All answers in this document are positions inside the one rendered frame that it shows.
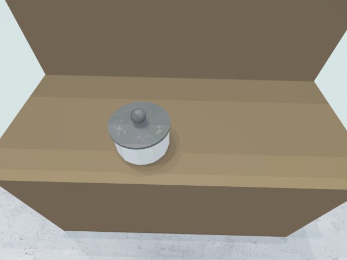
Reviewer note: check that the knob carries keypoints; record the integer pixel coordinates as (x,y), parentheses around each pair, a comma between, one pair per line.
(138,115)

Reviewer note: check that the table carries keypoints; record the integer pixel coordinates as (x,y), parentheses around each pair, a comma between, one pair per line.
(254,147)

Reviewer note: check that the pot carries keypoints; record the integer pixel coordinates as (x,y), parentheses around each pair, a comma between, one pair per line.
(144,156)

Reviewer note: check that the lid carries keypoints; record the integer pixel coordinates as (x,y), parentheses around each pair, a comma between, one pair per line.
(138,136)

